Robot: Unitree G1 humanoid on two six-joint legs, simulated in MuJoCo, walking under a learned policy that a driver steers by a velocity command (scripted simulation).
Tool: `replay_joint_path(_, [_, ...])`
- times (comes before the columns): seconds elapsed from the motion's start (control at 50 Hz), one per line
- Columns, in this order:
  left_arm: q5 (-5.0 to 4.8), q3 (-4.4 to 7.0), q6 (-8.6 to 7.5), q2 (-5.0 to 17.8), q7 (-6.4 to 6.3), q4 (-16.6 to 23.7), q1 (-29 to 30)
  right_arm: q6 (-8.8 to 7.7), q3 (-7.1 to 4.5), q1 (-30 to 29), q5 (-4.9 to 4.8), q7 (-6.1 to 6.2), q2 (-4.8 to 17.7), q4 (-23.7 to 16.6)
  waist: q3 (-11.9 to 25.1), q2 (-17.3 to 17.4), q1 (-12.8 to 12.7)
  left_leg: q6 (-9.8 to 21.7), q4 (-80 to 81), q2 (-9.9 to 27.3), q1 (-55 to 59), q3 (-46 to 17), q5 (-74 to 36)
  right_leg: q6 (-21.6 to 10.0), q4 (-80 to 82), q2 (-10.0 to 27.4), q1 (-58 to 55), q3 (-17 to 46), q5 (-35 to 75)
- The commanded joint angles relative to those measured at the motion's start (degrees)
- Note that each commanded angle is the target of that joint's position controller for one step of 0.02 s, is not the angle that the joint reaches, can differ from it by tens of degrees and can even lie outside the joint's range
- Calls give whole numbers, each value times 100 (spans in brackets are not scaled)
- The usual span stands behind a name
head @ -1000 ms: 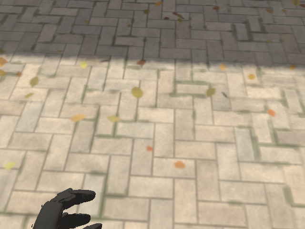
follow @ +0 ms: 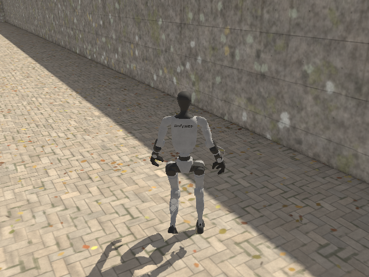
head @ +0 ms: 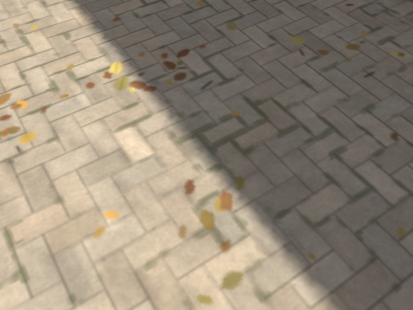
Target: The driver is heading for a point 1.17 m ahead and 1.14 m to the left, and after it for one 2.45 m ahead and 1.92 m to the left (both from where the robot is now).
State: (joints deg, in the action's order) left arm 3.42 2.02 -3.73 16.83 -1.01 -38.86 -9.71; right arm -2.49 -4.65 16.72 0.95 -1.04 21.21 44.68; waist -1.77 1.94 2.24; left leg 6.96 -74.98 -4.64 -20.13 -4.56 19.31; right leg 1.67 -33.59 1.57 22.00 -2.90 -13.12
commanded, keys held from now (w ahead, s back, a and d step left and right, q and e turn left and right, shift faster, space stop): w+q+shift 0.18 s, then w+shift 0.50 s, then w+q+shift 0.32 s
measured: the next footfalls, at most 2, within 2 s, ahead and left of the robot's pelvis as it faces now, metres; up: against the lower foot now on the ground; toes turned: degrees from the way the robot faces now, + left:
left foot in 0.34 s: +0.46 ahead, +0.11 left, +0.00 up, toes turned +20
right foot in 0.78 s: +0.95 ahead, +0.12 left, +0.00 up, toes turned +22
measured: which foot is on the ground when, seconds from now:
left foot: up 0.00-0.32, down 0.34-0.80, up 0.82-1.00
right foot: down 0.00-0.34, up 0.36-0.76, down 0.78-1.00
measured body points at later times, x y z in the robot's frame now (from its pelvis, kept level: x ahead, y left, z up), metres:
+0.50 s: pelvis +0.43 +0.08 +0.00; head +0.46 +0.08 +0.45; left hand +0.44 +0.35 -0.11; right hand +0.60 -0.16 -0.12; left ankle +0.43 +0.10 -0.72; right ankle +0.41 -0.10 -0.61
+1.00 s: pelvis +0.90 +0.21 +0.01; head +0.90 +0.22 +0.46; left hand +0.77 +0.46 -0.11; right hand +1.15 +0.05 -0.09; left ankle +0.84 +0.31 -0.62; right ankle +0.91 +0.10 -0.72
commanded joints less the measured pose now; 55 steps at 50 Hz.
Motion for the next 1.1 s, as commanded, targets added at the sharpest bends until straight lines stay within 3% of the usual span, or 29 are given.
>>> replay_joint_path(0.02, [-47, 165, -105, 418, 13, -204, -1014, 87, 131, -583, 130, -229, -56, -803, 225, -582, -406, -106, -289, 875, -2344, -84, -340, -694, 2022, 1619, -1920, 1966, -904])
replay_joint_path(0.08, [-210, 136, -274, 298, 144, -493, -1170, 231, 244, -1053, 121, -325, -244, -1175, -5, -636, -239, -118, -117, 1066, -2679, 31, -728, -540, 2313, 1554, -1707, 856, 446])
replay_joint_path(0.14, [-179, 148, -374, 436, 150, -563, -940, 259, 289, -1525, 81, -381, -171, -1455, -308, -639, -48, -124, 767, 1052, -2538, 279, -1572, -408, 2612, 1293, -1382, -304, 1415])
replay_joint_path(0.22, [-158, 178, -362, 687, 96, -826, -1502, 204, 397, -2295, 116, -520, -281, -1601, -746, -370, -277, 199, 2721, 673, -1702, 1177, -1916, -279, 2860, 1062, -1624, -1213, 3289])
replay_joint_path(0.26, [-170, 216, -297, 995, 40, -881, -1742, 157, 375, -2086, 133, -459, -208, -1443, -453, -625, -125, 400, 3086, 172, -983, 1463, -1630, -316, 2333, 1201, -2197, -1294, 6068])
replay_joint_path(0.3, [-155, 285, -128, 1393, -20, -853, -1644, 100, 235, -913, 157, -319, 99, -1039, 271, -933, 545, 604, 3301, -213, 281, 1330, -898, -451, 668, 1454, -2521, -1232, 7609])
replay_joint_path(0.32, [-144, 287, -52, 1440, -33, -764, -1438, 78, 101, 252, 153, -231, 333, -639, 774, -992, 1041, 747, 3666, -282, 1526, 1092, -721, -570, -696, 1484, -2173, -1152, 7433])
replay_joint_path(0.34, [-145, 287, -15, 1368, -22, -697, -1298, 92, -79, 1010, 188, -118, 633, -345, 1076, -747, 1378, 839, 4160, -32, 2872, 568, -550, -545, -2599, 1175, -1169, -1203, 5655])
replay_joint_path(0.36, [-195, 136, -47, 472, 94, -385, -1583, 153, -217, 453, 149, -1, 1168, -415, 1312, 1113, 365, 923, 4356, 1471, 4251, -1792, -441, -249, -4951, 115, 1065, -1062, -1155])
replay_joint_path(0.38, [-346, 104, -125, 719, 102, 57, -1598, 186, -267, 561, 163, 17, 1375, -662, 2536, 761, 392, 1701, 5237, 2292, 4937, -3939, -181, -282, -6011, -123, 2026, 203, -1264])
replay_joint_path(0.4, [-354, 109, -195, 799, 93, 112, -827, 158, -254, 607, 127, 79, 1074, -530, 1782, -80, 537, 1531, 5658, 2107, 4350, -3506, -292, -318, -5829, 147, 2455, 500, -716])
replay_joint_path(0.42, [-361, 44, -222, 640, 90, 77, -846, 76, -193, 503, 72, 124, 810, -311, 718, -318, 218, 1367, 5865, 1982, 3188, -2863, -632, -335, -5219, 398, 2423, 446, -557])
replay_joint_path(0.44, [-245, 6, -176, 525, 106, 33, -735, -35, -119, 321, 80, 139, 558, -238, 366, -609, -20, 1165, 5958, 1703, 2344, -2405, -786, -328, -4629, 615, 2079, 539, -551])
replay_joint_path(0.5, [-61, -37, 110, 332, 238, -117, -1008, -253, 85, 187, 12, 162, 66, -111, 17, -437, -493, 1022, 6426, 1258, 1016, -1556, -1012, -178, -3670, 837, 1361, 563, -715])
replay_joint_path(0.58, [-109, -132, 106, 185, 342, 401, 398, -411, 58, 461, -83, 32, 169, 58, -671, -215, -226, 873, 7094, 812, 560, -631, -1750, -122, -1722, 843, 1633, 186, 830])
replay_joint_path(0.66, [-228, -156, 35, 190, 431, 513, 995, -540, 45, 878, -199, 12, 323, 266, -631, -290, 28, 552, 7598, 929, 1075, -213, -3349, -471, -201, 375, 655, -210, 2579])
replay_joint_path(0.72, [-156, -64, 17, 432, 320, 549, 912, -484, 14, 1024, -92, 86, 654, 438, -173, 15, -118, 347, 6569, 1164, 2297, -183, -6257, -693, 121, -153, 185, -300, 1782])
replay_joint_path(0.76, [-169, 132, 23, 855, 147, 186, -552, -350, -40, 868, 83, 183, 957, 500, 778, 274, -923, 228, 4549, 1274, 2429, -327, -7231, -792, 29, -414, -1306, -72, 598])
replay_joint_path(0.78, [-134, 229, 26, 1066, 30, -147, -1802, -308, -24, 517, 142, 200, 885, 455, 1245, 213, -1608, 191, 2928, 1041, 1510, -234, -6236, -827, 47, -44, -2743, 190, 295])
replay_joint_path(0.8, [66, 396, 10, 1645, -77, -269, -2511, -357, 173, 818, 48, 169, 69, 233, 2024, -931, -1501, 119, 507, 436, 5, 39, -3021, -982, 145, 1452, -4187, 1908, -1551])
replay_joint_path(0.82, [108, 437, -3, 1743, 58, -251, -2130, -400, 268, 1486, -279, 111, -245, 95, 2838, -2327, -818, 24, -976, -289, -1416, -245, 576, -1522, 1517, 2571, -4860, 5136, -2461])
replay_joint_path(0.84, [16, 377, 4, 1145, 127, -132, -1425, -348, 210, 715, -136, 178, 240, 121, 1832, -1087, -836, 118, -1044, 290, -1966, -276, -41, -1331, 1747, 2203, -4060, 4481, -2930])
replay_joint_path(0.86, [-38, 274, -41, 721, 146, -179, -1086, -313, 208, 265, -96, 136, 254, 72, 1005, -452, -766, 85, -708, 569, -1991, -192, -508, -1242, 1791, 2054, -3106, 3439, -2282])
replay_joint_path(0.88, [-12, 240, -68, 551, 151, -285, -960, -251, 231, 111, -62, 78, 134, 52, 555, -90, -612, 71, -417, 773, -1858, -125, -580, -1122, 1971, 1870, -2417, 2766, -1524])
replay_joint_path(0.92, [-53, 157, -145, 336, 135, -552, -1054, -37, 272, 105, 28, -64, -176, -41, 109, -356, -297, -18, -300, 986, -1633, -65, -491, -944, 2267, 1668, -1512, 1668, -875])
replay_joint_path(0.98, [-228, 154, -313, 287, 220, -780, -1050, 165, 326, -503, 37, -200, -408, -376, -397, -501, -105, -107, 98, 1225, -2124, 115, -824, -683, 2724, 1482, -1119, 404, -21])
replay_joint_path(1.02, [-202, 156, -384, 302, 237, -824, -896, 174, 365, -907, 25, -266, -470, -611, -563, -663, 10, -98, 774, 1201, -2159, 340, -1549, -592, 2849, 1170, -937, -481, 835])
replay_joint_path(1.08, [-236, 164, -427, 387, 177, -903, -1003, 121, 370, -1517, 9, -371, -387, -796, -763, -350, -68, 95, 2350, 964, -1811, 998, -2349, -460, 3036, 823, -1189, -1368, 2192])
replay_joint_path(1.1, [-257, 184, -438, 529, 141, -938, -1131, 98, 390, -1730, 29, -416, -434, -887, -784, -406, -105, 193, 2813, 932, -1607, 1152, -2535, -456, 3085, 955, -1379, -1438, 2681])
